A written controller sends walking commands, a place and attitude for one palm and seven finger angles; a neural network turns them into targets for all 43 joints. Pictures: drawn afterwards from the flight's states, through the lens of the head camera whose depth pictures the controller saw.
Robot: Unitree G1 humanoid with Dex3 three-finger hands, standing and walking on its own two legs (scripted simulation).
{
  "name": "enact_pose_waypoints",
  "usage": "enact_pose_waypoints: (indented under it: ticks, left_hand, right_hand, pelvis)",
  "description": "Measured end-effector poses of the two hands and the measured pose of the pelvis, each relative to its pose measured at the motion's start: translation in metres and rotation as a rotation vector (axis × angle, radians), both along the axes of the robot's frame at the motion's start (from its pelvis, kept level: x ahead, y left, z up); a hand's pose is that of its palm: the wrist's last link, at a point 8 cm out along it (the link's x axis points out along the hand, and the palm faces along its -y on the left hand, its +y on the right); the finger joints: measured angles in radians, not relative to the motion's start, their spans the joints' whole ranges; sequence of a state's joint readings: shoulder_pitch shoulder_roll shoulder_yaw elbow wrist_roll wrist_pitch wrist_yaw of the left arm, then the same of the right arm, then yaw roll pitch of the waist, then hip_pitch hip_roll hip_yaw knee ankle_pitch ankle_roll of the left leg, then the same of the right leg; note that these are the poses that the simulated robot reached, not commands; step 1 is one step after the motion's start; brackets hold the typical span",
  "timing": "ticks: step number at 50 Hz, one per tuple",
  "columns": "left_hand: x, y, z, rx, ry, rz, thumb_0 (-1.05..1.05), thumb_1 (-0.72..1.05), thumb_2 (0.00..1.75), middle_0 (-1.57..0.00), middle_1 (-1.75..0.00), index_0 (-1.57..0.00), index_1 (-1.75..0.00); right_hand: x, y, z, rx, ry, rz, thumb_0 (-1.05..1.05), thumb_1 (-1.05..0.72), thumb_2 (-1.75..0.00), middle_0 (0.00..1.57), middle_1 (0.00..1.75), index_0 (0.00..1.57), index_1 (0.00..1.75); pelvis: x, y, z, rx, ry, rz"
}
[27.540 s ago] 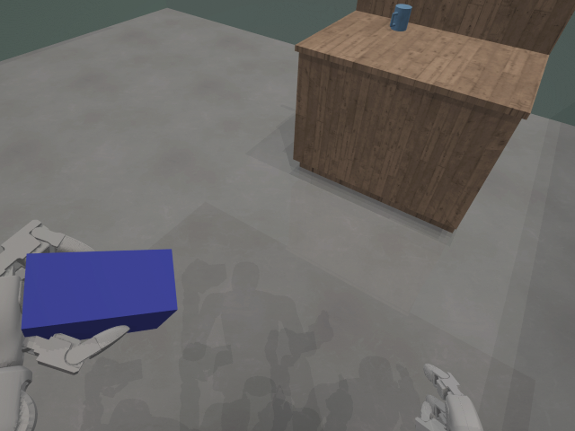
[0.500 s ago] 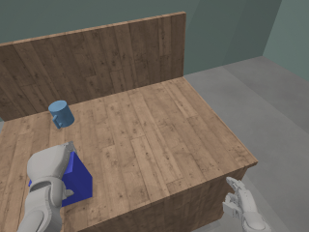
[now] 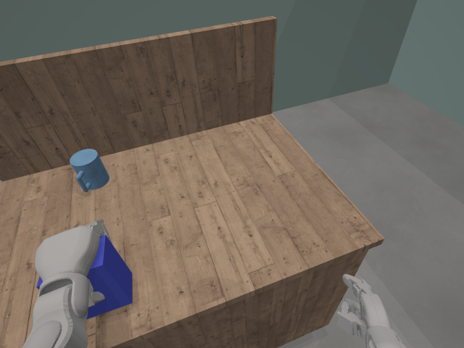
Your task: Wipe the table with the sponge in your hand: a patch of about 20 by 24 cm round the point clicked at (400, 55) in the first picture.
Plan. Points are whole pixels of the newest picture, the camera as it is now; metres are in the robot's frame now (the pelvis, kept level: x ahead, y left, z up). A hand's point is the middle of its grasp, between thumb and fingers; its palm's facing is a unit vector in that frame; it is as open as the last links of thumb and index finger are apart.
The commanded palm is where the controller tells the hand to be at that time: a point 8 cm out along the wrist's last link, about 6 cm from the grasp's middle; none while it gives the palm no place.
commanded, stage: move the sponge above the wiping area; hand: left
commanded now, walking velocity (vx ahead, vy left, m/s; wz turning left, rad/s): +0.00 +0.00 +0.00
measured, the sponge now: (96, 285) +0.19 +0.30 -0.01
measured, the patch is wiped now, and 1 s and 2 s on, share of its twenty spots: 0.00 0.00 0.00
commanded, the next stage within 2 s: lower the sponge onto the table in 0.76 s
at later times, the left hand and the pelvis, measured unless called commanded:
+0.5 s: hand (84, 271) +0.19 +0.30 +0.04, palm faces +0.00 -0.12 -0.99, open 10.3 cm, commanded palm +0.16 +0.28 +0.10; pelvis +0.00 +0.00 +0.00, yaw +0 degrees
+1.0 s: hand (86, 275) +0.19 +0.29 +0.04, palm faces -0.03 -0.14 -0.99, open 10.3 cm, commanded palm +0.16 +0.29 +0.11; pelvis -0.01 +0.00 +0.00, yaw +0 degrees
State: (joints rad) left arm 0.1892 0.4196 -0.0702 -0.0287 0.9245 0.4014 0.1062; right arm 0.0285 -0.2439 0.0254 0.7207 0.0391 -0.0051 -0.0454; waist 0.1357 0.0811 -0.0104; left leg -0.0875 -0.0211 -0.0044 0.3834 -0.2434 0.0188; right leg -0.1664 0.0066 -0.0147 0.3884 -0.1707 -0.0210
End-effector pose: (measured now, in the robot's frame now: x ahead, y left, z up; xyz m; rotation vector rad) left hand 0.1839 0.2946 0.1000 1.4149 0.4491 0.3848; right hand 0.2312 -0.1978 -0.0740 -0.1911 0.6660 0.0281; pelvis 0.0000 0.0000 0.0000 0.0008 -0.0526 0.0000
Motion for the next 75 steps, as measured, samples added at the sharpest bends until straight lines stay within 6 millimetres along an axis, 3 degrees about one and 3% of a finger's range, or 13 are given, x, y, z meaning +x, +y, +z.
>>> enact_pose_waypoints:
  ticks: [10, 25, 34, 45, 55, 62, 67, 75]
  left_hand:
    - [-0.004, -0.003, -0.012, -0.012, 0.037, -0.020, -0.01, -0.52, 1.03, -0.69, -1.30, -0.73, -1.30]
    - [-0.008, 0.001, -0.001, -0.003, -0.003, 0.016, -0.01, -0.52, 1.03, -0.69, -1.30, -0.73, -1.30]
    - [-0.019, -0.016, -0.008, -0.023, 0.010, -0.046, -0.01, -0.52, 1.03, -0.69, -1.30, -0.73, -1.30]
    - [-0.014, 0.002, 0.005, 0.012, -0.025, 0.022, -0.01, -0.52, 1.03, -0.69, -1.30, -0.73, -1.30]
    - [-0.009, -0.013, -0.005, -0.016, 0.018, -0.061, -0.01, -0.52, 1.03, -0.69, -1.30, -0.73, -1.30]
    - [-0.012, -0.004, 0.000, 0.014, -0.029, -0.018, -0.01, -0.52, 1.03, -0.69, -1.30, -0.73, -1.30]
    - [-0.014, 0.005, -0.010, -0.011, 0.025, 0.040, -0.01, -0.52, 1.03, -0.69, -1.30, -0.73, -1.30]
    - [-0.007, -0.005, -0.026, -0.025, 0.064, -0.050, -0.01, -0.52, 1.03, -0.69, -1.30, -0.73, -1.30]
  right_hand:
    - [-0.004, -0.004, -0.002, -0.009, -0.002, -0.007, 0.01, -0.90, -0.90, 0.20, 0.30, 0.20, 0.30]
    - [-0.002, -0.005, 0.001, 0.011, -0.017, -0.015, 0.01, -0.90, -0.90, 0.20, 0.30, 0.20, 0.30]
    - [0.003, -0.002, 0.004, 0.002, -0.033, 0.010, 0.01, -0.90, -0.90, 0.20, 0.30, 0.20, 0.30]
    - [0.002, 0.002, 0.006, 0.017, -0.033, 0.008, 0.01, -0.90, -0.90, 0.20, 0.30, 0.20, 0.30]
    - [-0.005, -0.005, 0.001, -0.001, -0.017, -0.001, 0.01, -0.90, -0.90, 0.20, 0.30, 0.20, 0.30]
    - [-0.008, -0.007, -0.001, 0.005, 0.003, -0.013, 0.01, -0.90, -0.90, 0.20, 0.30, 0.20, 0.30]
    - [-0.006, -0.008, -0.001, 0.003, 0.002, -0.018, 0.01, -0.90, -0.90, 0.20, 0.30, 0.20, 0.30]
    - [-0.003, -0.006, 0.000, -0.022, -0.010, -0.009, 0.01, -0.90, -0.90, 0.20, 0.30, 0.20, 0.30]
  pelvis:
    - [-0.003, -0.001, 0.000, 0.001, 0.004, 0.003]
    - [-0.003, -0.002, 0.000, 0.001, -0.002, 0.001]
    - [-0.003, -0.002, 0.000, 0.000, -0.011, 0.004]
    - [-0.006, -0.005, 0.000, 0.000, -0.018, 0.005]
    - [-0.006, -0.003, 0.000, 0.002, -0.008, 0.002]
    - [-0.003, -0.004, 0.000, 0.000, -0.008, -0.003]
    - [-0.004, -0.003, 0.000, -0.001, -0.004, 0.004]
    - [-0.003, -0.002, -0.001, -0.002, 0.009, 0.006]
